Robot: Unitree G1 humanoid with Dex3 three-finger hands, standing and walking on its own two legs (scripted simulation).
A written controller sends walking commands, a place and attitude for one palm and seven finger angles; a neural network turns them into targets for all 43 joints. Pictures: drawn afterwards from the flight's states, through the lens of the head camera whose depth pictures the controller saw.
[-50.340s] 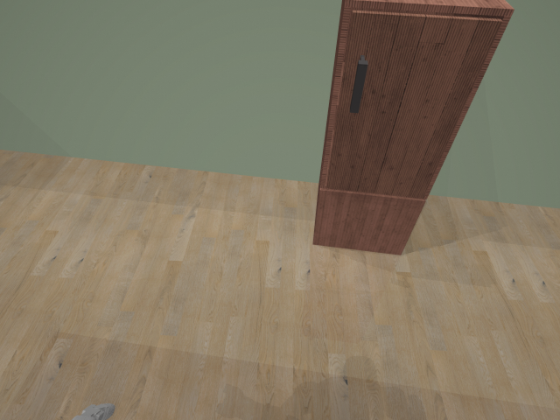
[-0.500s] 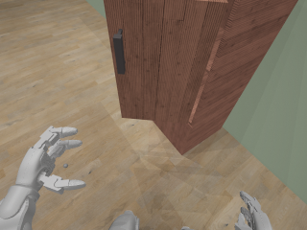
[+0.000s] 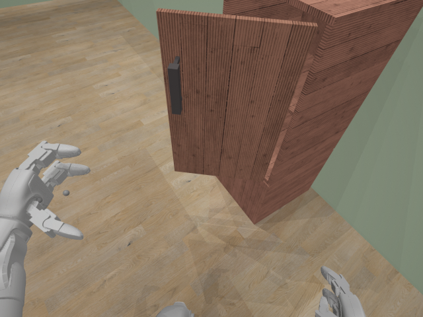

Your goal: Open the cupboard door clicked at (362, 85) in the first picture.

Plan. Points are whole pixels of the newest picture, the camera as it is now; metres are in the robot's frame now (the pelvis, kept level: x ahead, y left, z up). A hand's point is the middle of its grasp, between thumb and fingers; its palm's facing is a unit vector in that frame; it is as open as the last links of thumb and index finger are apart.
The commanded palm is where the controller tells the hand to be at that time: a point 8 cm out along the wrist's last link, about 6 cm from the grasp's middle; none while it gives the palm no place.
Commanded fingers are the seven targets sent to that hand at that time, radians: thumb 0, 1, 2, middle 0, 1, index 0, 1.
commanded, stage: raise the hand with hooked fingers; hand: left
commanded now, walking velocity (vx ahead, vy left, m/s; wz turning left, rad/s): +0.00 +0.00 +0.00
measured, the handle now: (177, 85) +0.64 +0.15 +0.07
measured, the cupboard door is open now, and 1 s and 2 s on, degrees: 50 50 50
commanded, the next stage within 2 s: move the hooked fingers beside the handle in 0.50 s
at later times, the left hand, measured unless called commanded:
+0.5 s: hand (81, 195) +0.29 +0.25 +0.09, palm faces -0.03 -1.00 -0.03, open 13.9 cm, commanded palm +0.26 +0.30 +0.09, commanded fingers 0.00 -0.50 0.30 -0.30 -1.20 -0.30 -1.20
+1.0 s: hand (110, 156) +0.38 +0.23 +0.09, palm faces -0.08 -1.00 +0.00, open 13.9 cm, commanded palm +0.35 +0.29 +0.09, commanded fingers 0.00 -0.50 0.30 -0.30 -1.20 -0.30 -1.20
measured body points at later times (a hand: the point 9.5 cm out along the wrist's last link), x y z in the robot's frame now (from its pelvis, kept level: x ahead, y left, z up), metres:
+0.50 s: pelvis +0.00 -0.02 +0.00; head +0.03 -0.01 +0.45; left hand +0.28 +0.31 +0.09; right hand +0.16 -0.27 -0.07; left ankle +0.07 +0.08 -0.70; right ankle -0.01 -0.13 -0.70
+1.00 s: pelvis +0.01 -0.01 -0.01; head +0.06 +0.00 +0.44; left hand +0.38 +0.29 +0.09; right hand +0.13 -0.28 -0.09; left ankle +0.07 +0.08 -0.70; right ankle -0.01 -0.13 -0.70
